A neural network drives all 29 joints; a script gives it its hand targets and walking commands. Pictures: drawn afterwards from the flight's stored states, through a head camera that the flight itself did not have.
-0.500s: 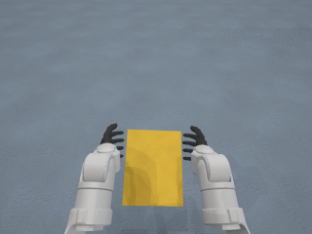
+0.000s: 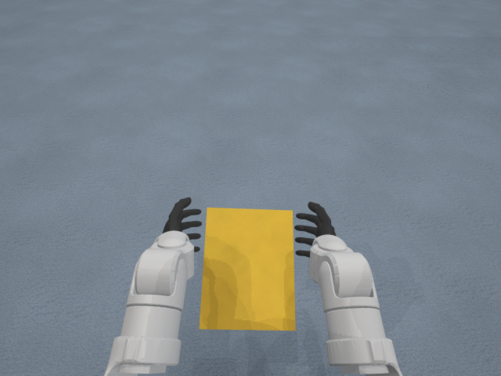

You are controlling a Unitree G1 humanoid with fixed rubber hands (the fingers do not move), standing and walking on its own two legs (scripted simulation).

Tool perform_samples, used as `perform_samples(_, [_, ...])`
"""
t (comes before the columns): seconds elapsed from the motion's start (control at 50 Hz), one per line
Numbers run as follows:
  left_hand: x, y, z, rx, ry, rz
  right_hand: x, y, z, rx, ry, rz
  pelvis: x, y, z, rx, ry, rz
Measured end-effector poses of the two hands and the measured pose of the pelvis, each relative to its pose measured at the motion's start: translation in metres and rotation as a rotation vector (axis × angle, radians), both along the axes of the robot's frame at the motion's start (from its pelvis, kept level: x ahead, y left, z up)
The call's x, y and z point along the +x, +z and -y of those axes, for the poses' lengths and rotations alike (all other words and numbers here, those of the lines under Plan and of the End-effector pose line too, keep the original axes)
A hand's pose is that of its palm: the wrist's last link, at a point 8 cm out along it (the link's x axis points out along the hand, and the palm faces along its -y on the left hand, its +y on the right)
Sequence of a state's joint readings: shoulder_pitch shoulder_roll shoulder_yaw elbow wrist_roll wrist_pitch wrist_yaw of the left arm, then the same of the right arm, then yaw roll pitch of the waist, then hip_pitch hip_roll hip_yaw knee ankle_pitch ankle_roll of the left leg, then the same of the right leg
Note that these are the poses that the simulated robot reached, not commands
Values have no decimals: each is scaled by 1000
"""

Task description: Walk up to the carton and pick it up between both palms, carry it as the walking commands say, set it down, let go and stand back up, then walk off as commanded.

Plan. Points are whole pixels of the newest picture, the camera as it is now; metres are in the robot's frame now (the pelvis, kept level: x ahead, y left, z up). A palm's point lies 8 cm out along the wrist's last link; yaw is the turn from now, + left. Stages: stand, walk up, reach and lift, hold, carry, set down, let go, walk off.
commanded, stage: carry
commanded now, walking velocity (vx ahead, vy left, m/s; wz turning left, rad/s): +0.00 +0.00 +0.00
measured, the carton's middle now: (246, 268) +0.33 +0.00 -0.05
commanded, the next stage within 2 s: none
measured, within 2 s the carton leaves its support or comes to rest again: neither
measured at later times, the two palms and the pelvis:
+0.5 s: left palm (163, 239) +0.32 +0.14 +0.06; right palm (309, 242) +0.32 -0.10 +0.06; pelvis +0.01 +0.02 +0.00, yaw +0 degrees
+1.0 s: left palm (164, 240) +0.31 +0.14 +0.06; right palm (311, 246) +0.31 -0.10 +0.06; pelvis +0.00 +0.02 +0.00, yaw +0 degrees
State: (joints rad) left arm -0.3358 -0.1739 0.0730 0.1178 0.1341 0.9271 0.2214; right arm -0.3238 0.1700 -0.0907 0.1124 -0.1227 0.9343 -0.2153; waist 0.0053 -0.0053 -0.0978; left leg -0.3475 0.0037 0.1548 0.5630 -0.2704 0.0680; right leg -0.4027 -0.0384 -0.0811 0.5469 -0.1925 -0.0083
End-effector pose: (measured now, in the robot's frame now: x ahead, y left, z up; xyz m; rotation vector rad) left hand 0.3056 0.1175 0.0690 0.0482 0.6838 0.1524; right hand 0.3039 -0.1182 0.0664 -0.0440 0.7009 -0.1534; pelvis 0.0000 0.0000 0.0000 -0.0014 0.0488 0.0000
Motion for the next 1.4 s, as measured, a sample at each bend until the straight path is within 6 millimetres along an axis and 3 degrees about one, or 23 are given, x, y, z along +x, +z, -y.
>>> perform_samples(0.46, [10, -9, -20, -1, -6, -12, 11, -8, -19, -5, 7, -11, 10, -1, -19, -12, -2, 7])
perform_samples(0.88, [14, -9, -21, 8, -21, 0, 12, -9, -21, -6, -1, 1, 13, -2, -24, -16, -7, 17])
perform_samples(1.06, [2, -5, -17, -1, -7, 22, -1, -8, -17, 11, -12, 21, -4, -5, -20, -13, 1, 19])
perform_samples(1.22, [-22, -7, -12, 4, 3, 2, -22, -10, -11, 11, 1, 3, -23, -6, -11, -10, 3, 19])
perform_samples(1.4, [-38, -9, -2, 12, 0, -27, -35, -11, -2, 6, 18, -25, -31, -2, 0, -3, 4, 9])
